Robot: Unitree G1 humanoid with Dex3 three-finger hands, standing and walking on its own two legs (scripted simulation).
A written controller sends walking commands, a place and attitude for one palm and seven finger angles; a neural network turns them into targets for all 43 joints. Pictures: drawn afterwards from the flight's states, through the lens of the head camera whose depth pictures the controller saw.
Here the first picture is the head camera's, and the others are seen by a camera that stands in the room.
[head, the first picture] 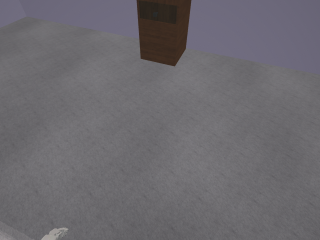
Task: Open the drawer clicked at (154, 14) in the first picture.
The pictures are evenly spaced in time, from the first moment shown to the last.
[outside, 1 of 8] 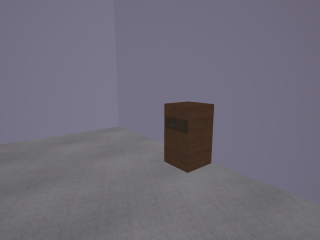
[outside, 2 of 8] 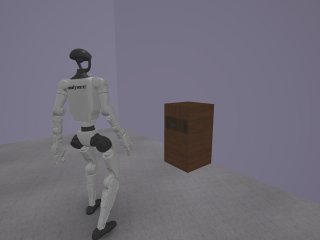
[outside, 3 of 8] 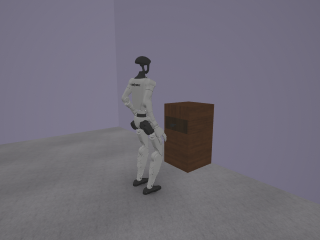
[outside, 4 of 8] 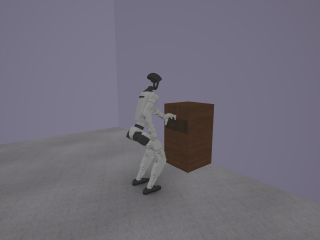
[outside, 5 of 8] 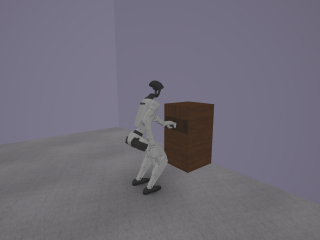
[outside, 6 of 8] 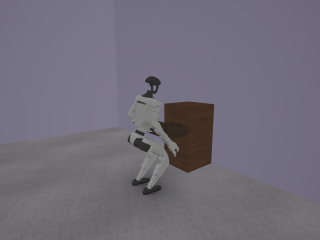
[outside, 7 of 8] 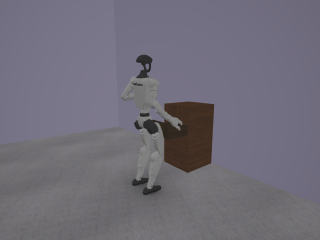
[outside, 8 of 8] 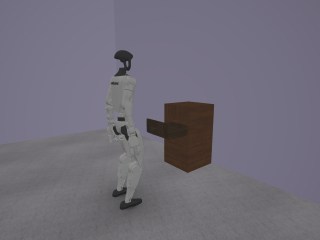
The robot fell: no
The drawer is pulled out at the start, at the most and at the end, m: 0.00 0.30 0.30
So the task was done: yes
